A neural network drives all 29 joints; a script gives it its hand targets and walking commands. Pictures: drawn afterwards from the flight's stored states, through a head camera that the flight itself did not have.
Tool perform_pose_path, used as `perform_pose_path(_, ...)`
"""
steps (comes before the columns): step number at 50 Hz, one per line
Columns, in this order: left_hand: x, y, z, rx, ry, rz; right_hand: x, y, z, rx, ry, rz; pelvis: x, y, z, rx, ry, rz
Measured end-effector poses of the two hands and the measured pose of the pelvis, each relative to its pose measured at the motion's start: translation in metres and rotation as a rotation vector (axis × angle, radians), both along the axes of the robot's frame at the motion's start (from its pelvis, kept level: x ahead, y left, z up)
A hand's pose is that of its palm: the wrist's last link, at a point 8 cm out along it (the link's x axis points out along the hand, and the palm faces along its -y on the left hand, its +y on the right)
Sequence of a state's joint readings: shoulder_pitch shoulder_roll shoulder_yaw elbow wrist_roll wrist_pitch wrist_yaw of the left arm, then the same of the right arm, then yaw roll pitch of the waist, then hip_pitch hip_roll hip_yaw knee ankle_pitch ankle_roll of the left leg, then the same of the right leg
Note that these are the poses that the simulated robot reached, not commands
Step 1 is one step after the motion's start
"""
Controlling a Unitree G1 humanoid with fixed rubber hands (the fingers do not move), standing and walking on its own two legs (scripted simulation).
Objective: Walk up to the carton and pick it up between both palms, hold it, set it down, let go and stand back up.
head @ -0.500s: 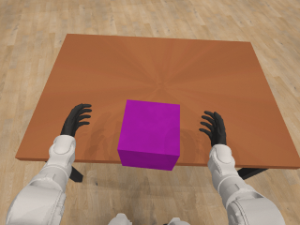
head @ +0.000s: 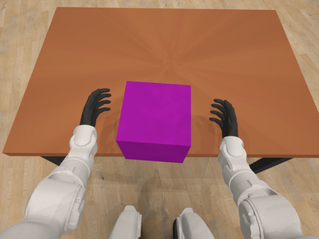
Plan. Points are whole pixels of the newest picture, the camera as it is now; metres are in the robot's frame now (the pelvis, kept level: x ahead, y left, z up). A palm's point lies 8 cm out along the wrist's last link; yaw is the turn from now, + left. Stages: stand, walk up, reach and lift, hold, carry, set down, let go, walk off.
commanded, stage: reach and lift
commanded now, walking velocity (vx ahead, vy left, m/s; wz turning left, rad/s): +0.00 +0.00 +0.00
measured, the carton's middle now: (156, 124) +0.41 +0.02 -0.05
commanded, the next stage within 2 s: none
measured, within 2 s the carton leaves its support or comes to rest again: leaves its support in 1.70 s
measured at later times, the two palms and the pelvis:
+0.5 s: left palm (103, 116) +0.42 +0.16 -0.02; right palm (207, 127) +0.39 -0.12 -0.03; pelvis +0.01 +0.01 +0.00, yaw -1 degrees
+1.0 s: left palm (103, 120) +0.41 +0.16 -0.02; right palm (202, 130) +0.38 -0.10 -0.02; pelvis +0.02 +0.02 +0.01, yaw -1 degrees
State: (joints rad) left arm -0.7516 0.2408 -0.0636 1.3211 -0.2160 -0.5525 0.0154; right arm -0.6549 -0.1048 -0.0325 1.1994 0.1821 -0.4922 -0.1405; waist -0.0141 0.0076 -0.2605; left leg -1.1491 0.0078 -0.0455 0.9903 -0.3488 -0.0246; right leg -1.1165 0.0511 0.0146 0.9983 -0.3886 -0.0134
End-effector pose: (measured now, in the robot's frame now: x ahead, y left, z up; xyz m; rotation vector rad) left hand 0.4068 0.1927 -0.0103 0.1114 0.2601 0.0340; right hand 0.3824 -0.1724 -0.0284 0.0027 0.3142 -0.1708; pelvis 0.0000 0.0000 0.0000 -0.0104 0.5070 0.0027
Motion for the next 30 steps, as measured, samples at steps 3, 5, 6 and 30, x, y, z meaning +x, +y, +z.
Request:
perform_pose_path(3, 0.002, -0.001, 0.001, -0.014, -0.004, 0.007, 0.002, 0.003, 0.001, 0.003, -0.002, 0.004, 0.001, 0.001, -0.001, -0.001, -0.001, 0.000)
perform_pose_path(5, 0.003, -0.003, 0.000, -0.031, -0.007, 0.013, 0.004, 0.009, 0.002, 0.004, -0.007, 0.016, 0.001, 0.002, -0.001, -0.002, -0.002, 0.000)
perform_pose_path(6, 0.003, -0.004, 0.000, -0.042, -0.007, 0.015, 0.006, 0.013, 0.003, 0.004, -0.011, 0.026, 0.002, 0.002, -0.001, -0.003, -0.002, 0.000)
perform_pose_path(30, 0.011, -0.039, -0.007, -0.088, 0.011, 0.004, 0.008, 0.056, 0.002, -0.040, -0.063, 0.089, 0.011, 0.015, 0.001, -0.022, 0.008, 0.001)
